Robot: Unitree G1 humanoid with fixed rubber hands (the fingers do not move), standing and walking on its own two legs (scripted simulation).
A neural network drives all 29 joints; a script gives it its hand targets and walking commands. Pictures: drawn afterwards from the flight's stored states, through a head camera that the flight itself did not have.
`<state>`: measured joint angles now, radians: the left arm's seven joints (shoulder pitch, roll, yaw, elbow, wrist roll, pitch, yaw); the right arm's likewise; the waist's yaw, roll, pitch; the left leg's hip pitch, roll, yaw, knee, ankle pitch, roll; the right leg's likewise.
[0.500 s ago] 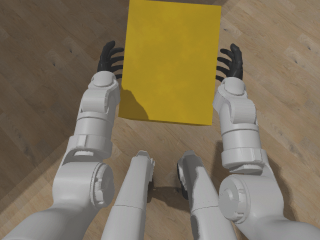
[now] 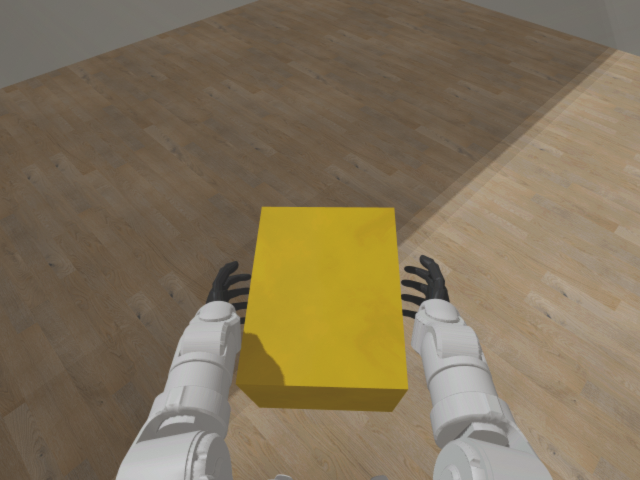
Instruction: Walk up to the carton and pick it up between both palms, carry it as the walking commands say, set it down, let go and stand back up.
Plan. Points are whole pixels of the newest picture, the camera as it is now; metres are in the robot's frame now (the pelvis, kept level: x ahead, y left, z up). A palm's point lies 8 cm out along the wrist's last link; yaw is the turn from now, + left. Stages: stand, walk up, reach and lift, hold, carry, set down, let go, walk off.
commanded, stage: reach and lift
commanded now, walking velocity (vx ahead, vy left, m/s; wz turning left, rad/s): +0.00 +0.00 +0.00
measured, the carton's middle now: (326, 308) +0.39 +0.02 -0.07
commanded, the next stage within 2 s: hold in 1.78 s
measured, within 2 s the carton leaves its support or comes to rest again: neither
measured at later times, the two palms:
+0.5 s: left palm (225, 298) +0.33 +0.14 +0.06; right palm (459, 304) +0.32 -0.14 +0.06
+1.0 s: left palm (222, 296) +0.31 +0.14 +0.08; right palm (471, 294) +0.31 -0.15 +0.09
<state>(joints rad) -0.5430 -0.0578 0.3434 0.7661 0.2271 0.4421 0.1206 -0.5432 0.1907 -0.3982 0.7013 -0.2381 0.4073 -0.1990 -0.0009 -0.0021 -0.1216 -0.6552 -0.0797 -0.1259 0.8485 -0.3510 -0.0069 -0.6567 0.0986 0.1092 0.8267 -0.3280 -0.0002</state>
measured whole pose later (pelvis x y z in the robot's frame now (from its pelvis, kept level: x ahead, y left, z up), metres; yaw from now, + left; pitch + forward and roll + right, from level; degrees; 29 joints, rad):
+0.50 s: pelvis +0.02 +0.01 +0.03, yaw +0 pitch -1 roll +0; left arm -0.43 -0.12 0.24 0.64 0.18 0.59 0.19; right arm -0.41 0.18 -0.32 0.58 -0.18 0.54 -0.27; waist -0.02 0.00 -0.10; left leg -0.30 -0.08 -0.12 0.58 -0.27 0.01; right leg -0.31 0.07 0.13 0.58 -0.26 0.00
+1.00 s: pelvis +0.00 -0.02 +0.04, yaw +1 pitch -6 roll +1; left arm -0.51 -0.08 0.30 0.71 0.23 0.69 0.14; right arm -0.51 0.20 -0.36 0.64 -0.23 0.65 -0.30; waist -0.01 -0.01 -0.07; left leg -0.17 -0.06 -0.14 0.50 -0.22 -0.02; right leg -0.19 0.07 0.11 0.52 -0.22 -0.03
